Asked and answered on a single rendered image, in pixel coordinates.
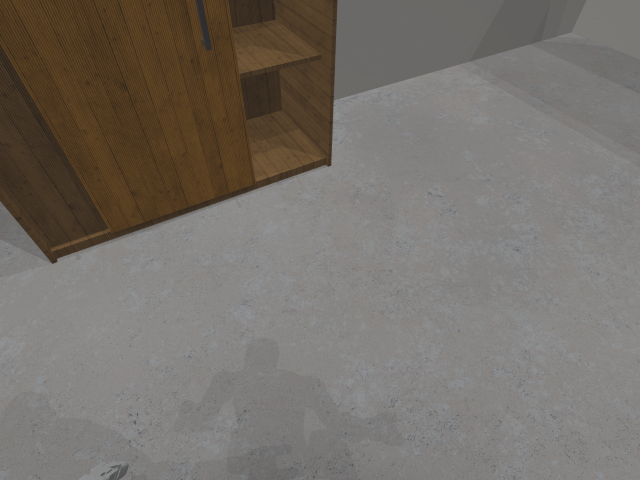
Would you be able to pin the wardrobe door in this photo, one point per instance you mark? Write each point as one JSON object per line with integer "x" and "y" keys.
{"x": 150, "y": 120}
{"x": 35, "y": 171}

